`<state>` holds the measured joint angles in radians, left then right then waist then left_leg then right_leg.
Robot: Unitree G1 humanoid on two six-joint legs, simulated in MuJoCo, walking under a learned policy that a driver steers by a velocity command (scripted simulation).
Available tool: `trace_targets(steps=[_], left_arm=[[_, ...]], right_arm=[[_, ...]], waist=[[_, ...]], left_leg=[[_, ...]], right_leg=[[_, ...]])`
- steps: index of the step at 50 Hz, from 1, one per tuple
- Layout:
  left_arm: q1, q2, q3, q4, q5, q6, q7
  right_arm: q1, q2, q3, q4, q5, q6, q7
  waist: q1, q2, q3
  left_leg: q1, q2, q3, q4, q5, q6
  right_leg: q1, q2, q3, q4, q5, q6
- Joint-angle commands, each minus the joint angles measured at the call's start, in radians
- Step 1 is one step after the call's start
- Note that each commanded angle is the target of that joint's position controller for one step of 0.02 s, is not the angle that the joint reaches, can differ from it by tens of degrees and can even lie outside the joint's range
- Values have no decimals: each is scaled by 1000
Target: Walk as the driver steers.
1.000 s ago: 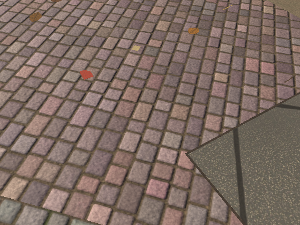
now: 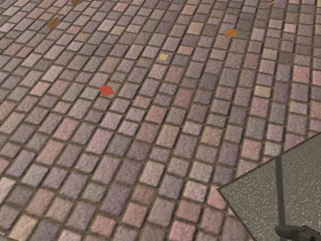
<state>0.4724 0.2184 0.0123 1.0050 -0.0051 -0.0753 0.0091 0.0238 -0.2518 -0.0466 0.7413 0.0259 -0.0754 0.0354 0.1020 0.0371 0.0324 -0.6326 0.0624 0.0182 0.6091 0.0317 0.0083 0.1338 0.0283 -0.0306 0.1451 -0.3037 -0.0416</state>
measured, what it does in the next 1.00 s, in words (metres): walks ahead: left foot, then right foot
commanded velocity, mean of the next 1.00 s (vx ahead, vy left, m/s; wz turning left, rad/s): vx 0.49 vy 0.00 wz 0.00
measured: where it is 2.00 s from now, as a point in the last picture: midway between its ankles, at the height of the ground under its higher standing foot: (203, 106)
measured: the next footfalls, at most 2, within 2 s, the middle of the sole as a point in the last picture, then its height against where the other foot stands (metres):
left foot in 0.12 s outside the picture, level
right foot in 0.64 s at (220, 222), level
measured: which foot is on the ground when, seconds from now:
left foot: up 0.00-0.10, down 0.12-0.66, up 0.68-1.00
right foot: down 0.00-0.14, up 0.16-0.62, down 0.64-1.00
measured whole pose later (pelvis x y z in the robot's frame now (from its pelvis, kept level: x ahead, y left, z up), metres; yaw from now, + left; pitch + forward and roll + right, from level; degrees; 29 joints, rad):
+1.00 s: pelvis +0.58 -0.03 +0.01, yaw +0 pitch +1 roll -1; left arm 0.36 0.26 0.05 0.91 0.00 -0.09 -0.01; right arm 0.09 -0.28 -0.04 0.86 0.01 -0.07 0.01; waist 0.06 0.04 0.01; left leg -0.67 0.12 -0.04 0.69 0.04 0.00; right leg -0.03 0.07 -0.06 0.19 -0.19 -0.06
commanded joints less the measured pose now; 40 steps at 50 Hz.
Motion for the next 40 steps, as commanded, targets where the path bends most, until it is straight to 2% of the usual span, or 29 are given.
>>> trace_targets(steps=[1,3,4,5,6,7,8,9,10,11,12,13,14,16,19,22,25,27,29,30,31,32,33,34,35,36,37,38,40], left_arm=[[39,186,42,-21,-11,-2,9],[18,207,53,-28,-9,4,10],[9,222,59,-33,-5,10,11],[-8,221,60,-39,1,21,12],[-20,208,53,-55,9,25,13],[84,89,21,-80,15,13,3],[102,67,9,-62,-4,-16,-6],[-13,172,41,-102,-36,-37,-13],[-101,192,46,-130,-49,-48,-12],[-136,175,48,-138,-39,-50,-5],[-128,167,55,-134,-23,-40,1],[-97,139,52,-129,-18,-27,0],[-82,117,48,-127,-15,-15,1],[-123,113,49,-150,-8,1,5],[-256,119,47,-203,5,-1,4],[-377,96,36,-236,2,-14,-8],[-468,101,31,-269,-10,-19,-23],[-506,117,33,-295,-12,-22,-34],[-494,140,39,-306,-12,-27,-44],[-451,157,46,-300,-12,-29,-46],[-343,185,64,-271,-11,-30,-44],[-169,241,90,-222,-7,-29,-35],[-30,349,115,-200,14,-24,-29],[5,309,106,-182,1,-17,-35],[-57,235,81,-194,-4,-18,-36],[-137,201,71,-214,0,-18,-32],[-202,179,63,-223,6,-19,-34],[-240,151,54,-229,14,-24,-36],[-251,153,56,-221,14,-32,-40]], right_arm=[[-177,-54,-2,-114,5,-26,16],[-139,-90,-15,-109,1,-30,19],[-73,-117,-28,-92,-1,-28,15],[79,-155,-49,-46,1,-25,7],[262,-193,-67,5,-2,-18,-6],[407,-281,-87,39,-32,-12,-14],[407,-226,-68,55,-21,-11,-9],[314,-163,-48,53,-10,-12,-10],[232,-134,-38,43,-10,-15,-11],[171,-115,-32,42,-18,-23,-6],[139,-89,-24,41,-30,-32,-2],[126,-87,-24,48,-35,-35,0],[128,-87,-24,58,-29,-41,3],[148,-108,-27,83,-24,-49,-2],[201,-145,-33,110,-23,-45,-21],[257,-169,-34,132,-14,-37,-33],[329,-183,-36,168,-3,-26,-35],[353,-186,-38,185,-1,-13,-37],[352,-199,-42,192,-2,2,-40],[339,-206,-44,190,-3,9,-42],[318,-204,-42,186,-6,16,-42],[323,-173,-28,175,-17,19,-43],[416,-75,5,146,-31,5,-38],[448,-46,17,167,-17,-19,-31],[367,-164,-12,154,10,-37,-25],[283,-176,-15,130,24,-46,-23],[243,-163,-14,125,12,-45,-28],[238,-155,-21,127,-4,-35,-33],[275,-110,-15,139,-11,-12,-33]], waist=[[-21,-128,124],[-69,-143,70],[-110,-164,8],[-191,-168,-90],[-271,-154,-205],[-237,68,-381],[-225,189,-475],[-216,134,-275],[-186,65,-145],[-147,-9,-75],[-109,-3,-49],[-83,28,-49],[-70,26,-42],[-62,25,-4],[-95,3,32],[-140,-5,39],[-175,-3,47],[-176,0,50],[-152,16,32],[-123,30,5],[-60,29,-59],[8,4,-184],[1,-192,-359],[0,-329,-443],[7,-226,-308],[-13,-169,-192],[-43,-103,-112],[-74,-94,-72],[-109,-114,-61]], left_leg=[[5,-29,14,-85,20,29],[84,-57,23,-101,-38,65],[178,-86,41,-90,-75,85],[366,-117,64,-101,-75,117],[666,-50,-8,-72,-65,160],[1078,222,-446,-89,-252,307],[1114,340,-809,-289,-407,376],[960,290,-689,-332,-464,312],[786,252,-529,-360,-391,272],[635,212,-422,-395,-280,249],[539,172,-341,-425,-195,232],[474,159,-304,-453,-166,240],[434,150,-271,-475,-141,249],[379,138,-210,-511,-115,255],[398,121,-155,-531,-78,246],[415,91,-91,-525,-56,209],[514,126,-98,-494,-71,202],[608,165,-112,-448,-45,190],[676,195,-126,-392,33,171],[692,192,-120,-336,147,158],[681,156,-86,-204,306,138],[582,99,-43,16,307,107],[227,-26,18,409,-28,42],[-5,-133,-72,626,-591,17],[-111,-64,-140,716,-574,37],[-129,-11,-112,700,-485,52],[-97,32,-90,633,-403,48],[-45,65,-94,569,-345,45],[36,80,-89,517,-301,27]], right_leg=[[-77,-266,93,-31,450,-123],[-11,-286,82,61,703,-104],[13,-286,75,151,893,-94],[-8,-257,48,326,1030,-75],[-183,-225,40,557,926,-48],[-583,-70,13,961,424,10],[-736,37,145,1174,-247,15],[-839,-32,174,1242,-214,-2],[-839,-85,140,1206,-122,-15],[-803,-128,120,1135,-46,-12],[-741,-161,122,1085,3,-10],[-685,-175,125,1063,19,-2],[-666,-183,119,1034,19,7],[-696,-196,103,956,61,29],[-775,-199,89,756,240,56],[-720,-154,46,532,403,57],[-725,-131,44,436,422,51],[-755,-124,56,393,362,29],[-725,-110,52,366,276,2],[-657,-90,33,354,236,-14],[-507,-56,1,328,230,-39],[-246,-82,24,352,251,-78],[160,-338,400,357,200,-211],[289,-440,763,183,42,-303],[195,-407,677,155,-40,-252],[56,-369,528,139,8,-215],[-86,-327,422,104,107,-198],[-178,-290,349,69,175,-180],[-266,-266,280,19,269,-191]])
Keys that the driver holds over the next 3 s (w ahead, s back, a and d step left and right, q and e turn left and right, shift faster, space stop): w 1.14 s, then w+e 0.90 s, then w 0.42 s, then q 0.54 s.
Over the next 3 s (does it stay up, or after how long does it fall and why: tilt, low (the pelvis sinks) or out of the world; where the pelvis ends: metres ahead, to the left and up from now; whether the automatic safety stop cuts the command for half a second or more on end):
stays up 1.50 -0.26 0.00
